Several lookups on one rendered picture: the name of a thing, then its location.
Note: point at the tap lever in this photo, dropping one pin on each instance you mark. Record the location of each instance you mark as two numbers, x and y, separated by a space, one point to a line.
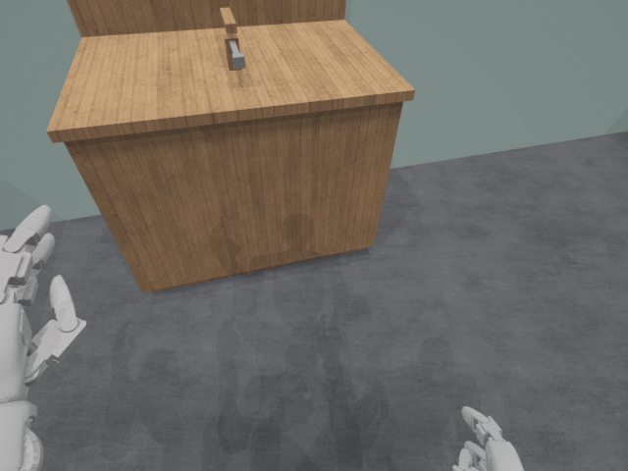
238 58

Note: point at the counter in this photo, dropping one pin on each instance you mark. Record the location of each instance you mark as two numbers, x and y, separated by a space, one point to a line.
202 171

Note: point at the left robot hand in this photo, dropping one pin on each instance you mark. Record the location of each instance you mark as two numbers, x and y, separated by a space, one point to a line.
22 257

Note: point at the right robot hand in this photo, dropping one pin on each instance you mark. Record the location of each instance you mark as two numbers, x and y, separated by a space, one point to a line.
500 455

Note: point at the robot left forearm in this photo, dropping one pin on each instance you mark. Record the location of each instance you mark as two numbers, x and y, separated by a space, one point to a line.
20 448

